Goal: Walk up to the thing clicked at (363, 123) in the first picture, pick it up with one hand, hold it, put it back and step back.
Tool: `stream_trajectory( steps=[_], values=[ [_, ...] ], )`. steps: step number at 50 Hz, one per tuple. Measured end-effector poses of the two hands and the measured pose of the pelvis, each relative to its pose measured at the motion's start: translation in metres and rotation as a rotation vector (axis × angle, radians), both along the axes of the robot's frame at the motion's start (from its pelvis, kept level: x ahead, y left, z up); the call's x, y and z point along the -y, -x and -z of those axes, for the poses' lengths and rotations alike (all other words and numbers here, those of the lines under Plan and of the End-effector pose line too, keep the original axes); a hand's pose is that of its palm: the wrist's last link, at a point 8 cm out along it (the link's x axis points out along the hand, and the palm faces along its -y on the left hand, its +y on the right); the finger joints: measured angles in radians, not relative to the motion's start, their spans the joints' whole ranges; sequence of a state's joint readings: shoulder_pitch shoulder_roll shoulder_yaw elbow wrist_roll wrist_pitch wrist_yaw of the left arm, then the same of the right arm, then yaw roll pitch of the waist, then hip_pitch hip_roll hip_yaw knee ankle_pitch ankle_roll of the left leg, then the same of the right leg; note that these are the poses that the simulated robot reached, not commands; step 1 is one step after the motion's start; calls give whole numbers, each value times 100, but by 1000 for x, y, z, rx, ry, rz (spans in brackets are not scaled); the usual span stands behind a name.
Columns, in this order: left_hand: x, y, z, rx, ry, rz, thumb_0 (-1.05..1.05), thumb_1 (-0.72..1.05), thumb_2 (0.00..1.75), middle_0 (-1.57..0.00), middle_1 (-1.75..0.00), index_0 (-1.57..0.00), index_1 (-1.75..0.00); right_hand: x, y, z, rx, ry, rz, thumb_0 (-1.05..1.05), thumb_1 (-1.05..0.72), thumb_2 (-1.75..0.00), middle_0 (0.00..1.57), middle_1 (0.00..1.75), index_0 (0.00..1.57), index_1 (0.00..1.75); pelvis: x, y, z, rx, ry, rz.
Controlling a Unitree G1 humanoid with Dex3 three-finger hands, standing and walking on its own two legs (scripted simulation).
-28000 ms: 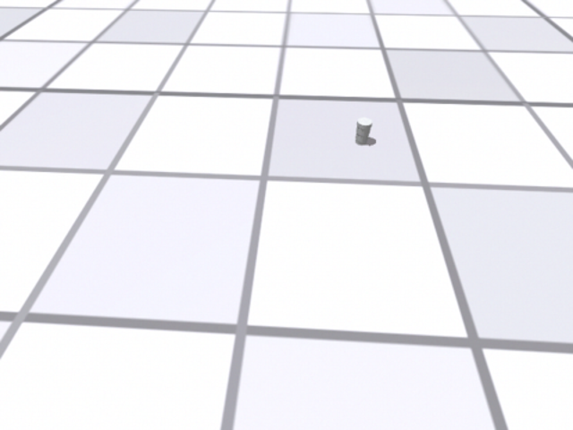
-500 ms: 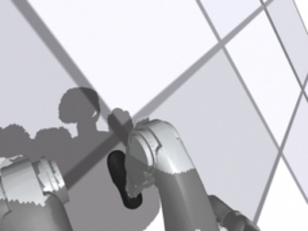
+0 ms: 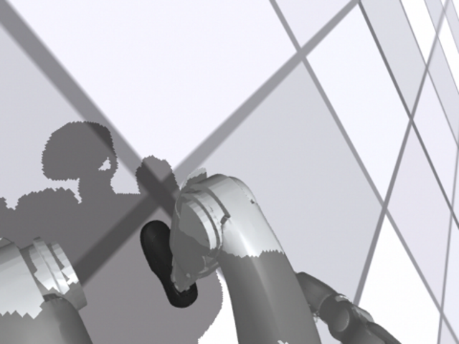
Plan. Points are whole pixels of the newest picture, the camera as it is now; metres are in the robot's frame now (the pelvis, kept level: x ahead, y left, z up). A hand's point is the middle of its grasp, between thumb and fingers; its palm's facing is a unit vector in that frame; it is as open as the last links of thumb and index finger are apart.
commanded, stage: lower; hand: left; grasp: from the side
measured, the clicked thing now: out of the picture +0.50 +0.31 -0.23
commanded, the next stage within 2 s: loosen in 0.20 s
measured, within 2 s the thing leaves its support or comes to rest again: rests again in 1.24 s
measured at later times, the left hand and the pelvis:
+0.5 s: hand out of the picture +0.49 +0.31 -0.19, palm faces +0.46 -0.89 -0.02, open 11.4 cm; pelvis +0.00 +0.00 +0.00, yaw +0 degrees
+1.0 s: hand out of the picture +0.50 +0.32 -0.17, palm faces +0.45 -0.89 -0.01, open 16.3 cm; pelvis +0.00 +0.00 +0.01, yaw -1 degrees
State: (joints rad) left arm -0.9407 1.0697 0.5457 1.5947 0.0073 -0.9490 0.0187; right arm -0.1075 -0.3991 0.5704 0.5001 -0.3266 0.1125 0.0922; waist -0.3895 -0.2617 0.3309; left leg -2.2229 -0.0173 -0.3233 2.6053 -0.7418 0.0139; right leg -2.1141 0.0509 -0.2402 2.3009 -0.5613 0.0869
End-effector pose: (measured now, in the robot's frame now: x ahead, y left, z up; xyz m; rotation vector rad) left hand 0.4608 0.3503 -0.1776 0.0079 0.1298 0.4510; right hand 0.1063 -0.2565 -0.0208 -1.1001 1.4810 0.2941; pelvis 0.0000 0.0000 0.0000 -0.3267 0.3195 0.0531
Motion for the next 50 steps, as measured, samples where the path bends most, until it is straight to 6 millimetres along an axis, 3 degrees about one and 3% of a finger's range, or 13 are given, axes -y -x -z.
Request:
stream_trajectory(
  steps=[21,32,41,50],
  values=[
    [-2,11,3,10,-8,-17,-7,-48,100,-66,-96,-63,-96,-3,-12,-1,11,16,-59,-1,-91,-90,21,30,20,30,-2,3,0,22,12,4],
    [-1,9,-1,58,1,-24,-3,-45,61,-67,-74,-67,-72,-5,-15,-4,17,23,-68,-1,-92,-90,21,30,20,30,-3,3,-1,22,17,4],
    [-9,4,-12,50,-15,-23,-1,-54,35,-52,-51,-52,-49,-7,-13,-5,21,20,-52,-1,-92,-90,21,30,20,30,-4,3,-3,13,21,4],
    [-4,4,-10,45,2,-22,-1,-60,18,-31,-28,-31,-28,-8,-11,-6,14,15,-41,-1,-92,-90,21,30,20,30,-3,3,-5,7,19,4]
  ],
)
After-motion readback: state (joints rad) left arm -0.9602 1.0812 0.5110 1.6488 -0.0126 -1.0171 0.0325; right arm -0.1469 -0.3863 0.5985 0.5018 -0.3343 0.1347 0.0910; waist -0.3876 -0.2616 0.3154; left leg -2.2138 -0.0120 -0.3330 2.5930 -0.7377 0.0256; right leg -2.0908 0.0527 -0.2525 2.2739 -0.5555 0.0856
